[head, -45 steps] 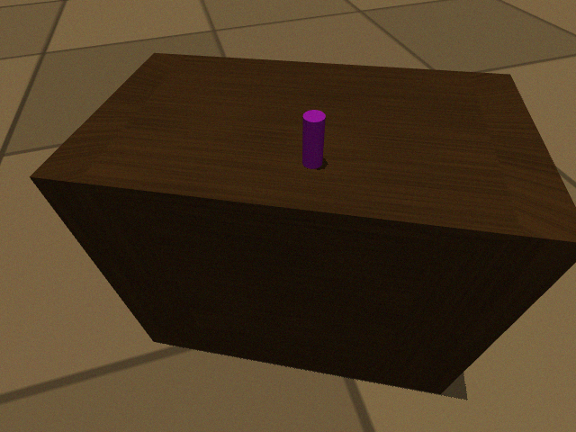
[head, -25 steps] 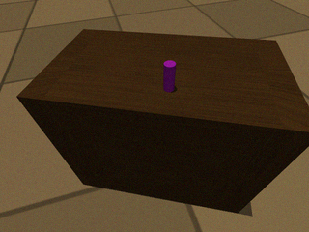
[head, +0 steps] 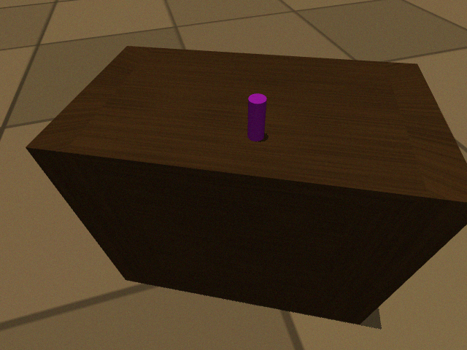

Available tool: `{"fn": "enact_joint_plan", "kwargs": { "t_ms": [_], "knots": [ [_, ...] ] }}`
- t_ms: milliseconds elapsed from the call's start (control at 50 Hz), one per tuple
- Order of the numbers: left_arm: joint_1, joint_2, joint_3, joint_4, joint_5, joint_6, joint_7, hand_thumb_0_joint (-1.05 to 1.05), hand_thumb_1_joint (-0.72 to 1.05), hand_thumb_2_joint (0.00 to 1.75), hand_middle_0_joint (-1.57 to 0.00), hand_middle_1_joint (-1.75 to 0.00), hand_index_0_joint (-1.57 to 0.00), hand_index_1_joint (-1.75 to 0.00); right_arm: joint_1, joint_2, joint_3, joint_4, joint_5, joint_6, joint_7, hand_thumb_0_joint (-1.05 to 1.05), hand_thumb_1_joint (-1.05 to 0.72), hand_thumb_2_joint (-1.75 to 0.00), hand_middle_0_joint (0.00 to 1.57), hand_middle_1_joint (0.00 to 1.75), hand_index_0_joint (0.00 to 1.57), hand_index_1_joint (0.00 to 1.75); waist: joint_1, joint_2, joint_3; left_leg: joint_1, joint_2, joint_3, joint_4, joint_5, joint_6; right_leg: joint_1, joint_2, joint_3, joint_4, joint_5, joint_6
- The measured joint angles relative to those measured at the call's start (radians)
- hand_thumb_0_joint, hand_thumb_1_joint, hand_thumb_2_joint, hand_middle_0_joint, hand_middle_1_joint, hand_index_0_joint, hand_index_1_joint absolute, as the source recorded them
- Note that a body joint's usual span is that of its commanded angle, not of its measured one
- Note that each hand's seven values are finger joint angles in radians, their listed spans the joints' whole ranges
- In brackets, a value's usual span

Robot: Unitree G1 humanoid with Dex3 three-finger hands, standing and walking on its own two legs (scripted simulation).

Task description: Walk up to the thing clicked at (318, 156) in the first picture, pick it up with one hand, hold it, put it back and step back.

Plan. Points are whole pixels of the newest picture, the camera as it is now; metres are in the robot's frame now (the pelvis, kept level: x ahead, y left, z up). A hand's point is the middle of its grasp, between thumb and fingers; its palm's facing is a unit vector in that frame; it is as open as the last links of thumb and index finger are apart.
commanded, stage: stand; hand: left
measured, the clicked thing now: (256, 118) +0.60 -0.03 +0.07
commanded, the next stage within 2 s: walk up in 0.22 s
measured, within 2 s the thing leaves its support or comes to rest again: neither
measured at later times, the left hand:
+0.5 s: hand out of the picture +0.10 +0.23 -0.16, palm faces -0.15 -0.92 -0.36, open 7.4 cm
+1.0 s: hand (202, 343) +0.20 +0.09 -0.18, palm faces -0.21 -0.92 -0.34, open 7.4 cm
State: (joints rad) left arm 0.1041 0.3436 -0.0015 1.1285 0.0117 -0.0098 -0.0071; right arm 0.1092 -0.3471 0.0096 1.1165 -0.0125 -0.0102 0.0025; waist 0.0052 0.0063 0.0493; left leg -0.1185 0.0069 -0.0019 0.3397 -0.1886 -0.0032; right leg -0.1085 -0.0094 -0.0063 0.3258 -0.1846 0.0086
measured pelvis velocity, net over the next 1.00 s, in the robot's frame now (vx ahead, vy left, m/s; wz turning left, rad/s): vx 0.07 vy -0.14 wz -0.21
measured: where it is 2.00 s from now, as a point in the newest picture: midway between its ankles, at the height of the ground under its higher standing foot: outside the picture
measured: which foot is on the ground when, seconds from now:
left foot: down 0.00-0.56, up 0.58-0.80, down 0.82-1.00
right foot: down 0.00-0.24, up 0.26-0.52, down 0.54-1.00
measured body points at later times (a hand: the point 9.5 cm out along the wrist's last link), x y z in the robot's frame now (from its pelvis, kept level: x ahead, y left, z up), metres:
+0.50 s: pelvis +0.01 -0.06 -0.02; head +0.04 -0.05 +0.43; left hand +0.10 +0.28 -0.14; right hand +0.02 -0.42 -0.11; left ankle +0.00 +0.12 -0.75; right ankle +0.05 -0.24 -0.73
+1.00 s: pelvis +0.07 -0.14 -0.02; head +0.10 -0.14 +0.42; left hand +0.21 +0.14 -0.15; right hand +0.10 -0.45 -0.14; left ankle +0.12 -0.04 -0.75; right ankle +0.05 -0.26 -0.75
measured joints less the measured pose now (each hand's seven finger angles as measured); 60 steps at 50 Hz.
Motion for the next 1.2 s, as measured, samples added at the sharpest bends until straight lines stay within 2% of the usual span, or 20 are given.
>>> {"fn": "enact_joint_plan", "kwargs": {
  "t_ms": [220,240,300,340,380,460,520,540,560,580,620,660,720,780,840,920,940,980,1000,1200],
  "knots": [
    [0.002,0.001,0.001,0.000,0.002,0.001,-0.001,0.01,0.91,0.90,-0.20,-0.30,-0.20,-0.30,0.006,0.001,-0.001,0.001,-0.001,0.000,0.000,0.01,-0.90,-0.90,0.20,0.30,0.21,0.30,0.000,-0.002,-0.003,0.001,-0.004,-0.003,-0.007,0.006,0.002,0.002,-0.004,-0.003,-0.006,0.004,0.002],
    [0.009,0.005,0.014,-0.018,0.014,0.013,-0.012,0.01,0.91,0.90,-0.20,-0.30,-0.20,-0.30,0.010,0.003,-0.008,-0.007,-0.004,-0.004,-0.001,0.01,-0.90,-0.90,0.20,0.30,0.21,0.30,0.003,-0.008,-0.004,-0.006,-0.006,0.003,0.001,0.002,0.004,-0.017,-0.006,0.003,0.023,-0.009,-0.003],
    [0.036,0.042,0.059,-0.090,0.047,0.060,-0.046,0.01,0.91,0.90,-0.21,-0.30,-0.20,-0.30,0.040,0.012,-0.045,-0.064,-0.012,-0.037,-0.021,0.01,-0.90,-0.90,0.20,0.30,0.21,0.30,0.009,-0.039,0.011,-0.026,-0.001,0.031,0.041,-0.023,0.008,-0.155,0.006,0.042,0.322,-0.184,-0.018],
    [0.054,0.073,0.083,-0.127,0.050,0.085,-0.062,0.01,0.91,0.90,-0.20,-0.30,-0.20,-0.30,0.071,0.007,-0.062,-0.095,-0.019,-0.051,-0.035,0.00,-0.90,-0.90,0.20,0.30,0.21,0.30,0.008,-0.059,0.021,-0.030,0.009,0.043,0.059,-0.036,0.001,-0.241,0.013,0.076,0.507,-0.215,-0.023],
    [0.074,0.097,0.102,-0.159,0.049,0.095,-0.077,0.01,0.91,0.90,-0.20,-0.30,-0.20,-0.30,0.101,-0.011,-0.075,-0.114,-0.027,-0.054,-0.042,0.00,-0.90,-0.90,0.21,0.30,0.21,0.30,0.010,-0.074,0.030,-0.028,0.024,0.056,0.079,-0.053,-0.011,-0.293,0.000,0.104,0.580,-0.211,-0.024],
    [0.104,0.120,0.120,-0.203,0.048,0.106,-0.107,0.01,0.91,0.90,-0.20,-0.30,-0.20,-0.30,0.144,-0.069,-0.102,-0.147,-0.038,-0.050,-0.046,0.01,-0.89,-0.90,0.21,0.30,0.21,0.30,0.009,-0.072,0.055,-0.029,0.071,0.077,0.147,-0.106,-0.035,-0.325,-0.055,0.115,0.522,-0.204,-0.013],
    [0.124,0.126,0.121,-0.225,0.046,0.100,-0.121,0.01,0.91,0.90,-0.20,-0.30,-0.20,-0.30,0.158,-0.113,-0.116,-0.159,-0.042,-0.041,-0.044,0.01,-0.89,-0.90,0.20,0.30,0.21,0.30,0.006,-0.057,0.061,-0.044,0.120,0.087,0.231,-0.168,-0.054,-0.297,-0.082,0.088,0.415,-0.183,-0.023],
    [0.132,0.127,0.121,-0.230,0.045,0.093,-0.121,0.01,0.91,0.90,-0.20,-0.30,-0.20,-0.30,0.160,-0.127,-0.118,-0.162,-0.042,-0.036,-0.044,0.01,-0.89,-0.90,0.20,0.30,0.21,0.30,0.006,-0.048,0.060,-0.056,0.141,0.086,0.277,-0.200,-0.050,-0.273,-0.080,0.070,0.370,-0.155,-0.022],
    [0.137,0.122,0.123,-0.233,0.045,0.080,-0.117,0.01,0.91,0.90,-0.20,-0.30,-0.20,-0.30,0.159,-0.144,-0.121,-0.163,-0.042,-0.028,-0.045,0.01,-0.89,-0.90,0.20,0.30,0.21,0.30,0.003,-0.023,0.065,-0.077,0.174,0.070,0.347,-0.243,-0.023,-0.265,-0.057,0.051,0.367,-0.099,0.001],
    [0.141,0.113,0.123,-0.240,0.046,0.068,-0.111,0.01,0.91,0.90,-0.20,-0.30,-0.20,-0.30,0.155,-0.155,-0.122,-0.164,-0.038,-0.017,-0.048,0.01,-0.90,-0.90,0.20,0.30,0.21,0.30,-0.001,-0.001,0.071,-0.111,0.186,0.034,0.444,-0.304,0.001,-0.268,-0.034,0.034,0.396,-0.105,0.016],
    [0.155,0.093,0.113,-0.257,0.040,0.056,-0.099,0.01,0.91,0.90,-0.20,-0.30,-0.20,-0.30,0.141,-0.156,-0.117,-0.161,-0.023,0.004,-0.052,0.01,-0.90,-0.90,0.20,0.30,0.21,0.30,0.007,0.005,0.074,-0.190,0.134,-0.010,0.645,-0.379,0.015,-0.268,-0.015,0.032,0.420,-0.130,0.011],
    [0.166,0.067,0.094,-0.270,0.030,0.052,-0.088,0.01,0.91,0.90,-0.20,-0.30,-0.20,-0.30,0.134,-0.149,-0.106,-0.168,-0.009,0.001,-0.045,0.01,-0.90,-0.90,0.20,0.30,0.21,0.30,0.018,0.012,0.075,-0.252,0.091,0.000,0.753,-0.365,0.022,-0.242,0.002,0.032,0.383,-0.123,-0.010],
    [0.183,0.045,0.070,-0.279,0.026,0.042,-0.067,0.01,0.91,0.90,-0.20,-0.30,-0.20,-0.30,0.143,-0.120,-0.083,-0.195,-0.008,-0.018,-0.025,0.01,-0.90,-0.90,0.20,0.30,0.20,0.30,0.028,0.006,0.061,-0.290,0.055,0.041,0.684,-0.349,0.031,-0.209,0.020,0.032,0.329,-0.109,-0.030],
    [0.194,0.040,0.050,-0.279,0.019,0.028,-0.047,0.01,0.91,0.90,-0.21,-0.30,-0.21,-0.30,0.152,-0.081,-0.065,-0.221,-0.015,-0.024,-0.009,0.01,-0.90,-0.90,0.20,0.30,0.21,0.30,0.032,-0.007,0.048,-0.277,0.028,0.051,0.513,-0.300,0.037,-0.195,0.035,0.033,0.319,-0.116,-0.028],
    [0.184,0.043,0.032,-0.263,-0.001,0.028,-0.029,0.01,0.90,0.90,-0.21,-0.30,-0.21,-0.30,0.152,-0.045,-0.055,-0.228,-0.022,-0.028,-0.006,0.01,-0.90,-0.90,0.20,0.30,0.21,0.30,0.020,-0.025,0.043,-0.223,0.005,0.049,0.343,-0.102,0.043,-0.201,0.035,0.036,0.374,-0.161,-0.014],
    [0.145,0.033,0.019,-0.226,-0.015,0.029,-0.011,0.01,0.91,0.90,-0.21,-0.30,-0.21,-0.30,0.129,-0.002,-0.028,-0.213,-0.023,-0.014,0.006,0.01,-0.90,-0.90,0.20,0.30,0.21,0.30,0.007,-0.040,0.037,-0.196,0.010,0.063,0.332,-0.125,0.036,-0.193,0.043,0.061,0.426,-0.303,-0.034],
    [0.135,0.032,0.018,-0.219,-0.015,0.023,-0.009,0.01,0.91,0.90,-0.21,-0.30,-0.21,-0.30,0.121,0.005,-0.022,-0.210,-0.021,-0.013,0.008,0.01,-0.90,-0.90,0.20,0.30,0.21,0.30,0.005,-0.038,0.037,-0.190,0.014,0.064,0.326,-0.127,0.031,-0.181,0.040,0.058,0.407,-0.297,-0.038],
    [0.115,0.030,0.018,-0.205,-0.015,0.004,-0.005,0.01,0.91,0.90,-0.21,-0.30,-0.21,-0.30,0.100,0.010,-0.014,-0.203,-0.014,-0.009,0.012,0.01,-0.90,-0.90,0.20,0.30,0.21,0.30,0.008,-0.028,0.042,-0.182,0.027,0.068,0.323,-0.132,0.019,-0.146,0.032,0.045,0.316,-0.156,-0.032],
    [0.103,0.026,0.017,-0.196,-0.013,-0.004,-0.002,0.01,0.91,0.90,-0.21,-0.30,-0.21,-0.30,0.087,0.010,-0.013,-0.199,-0.008,-0.005,0.012,0.01,-0.90,-0.90,0.20,0.30,0.21,0.30,0.005,-0.014,0.049,-0.177,0.036,0.063,0.322,-0.134,0.014,-0.133,0.040,0.039,0.298,-0.135,-0.025],
    [0.010,0.030,0.004,-0.139,-0.010,-0.028,0.014,0.01,0.91,0.90,-0.21,-0.30,-0.21,-0.30,-0.006,-0.021,-0.031,-0.139,0.012,0.015,0.009,0.01,-0.90,-0.90,0.20,0.30,0.21,0.30,-0.007,0.029,0.045,-0.100,0.028,0.072,0.197,-0.087,-0.002,-0.084,0.033,0.046,0.232,-0.139,-0.025]
  ]
}}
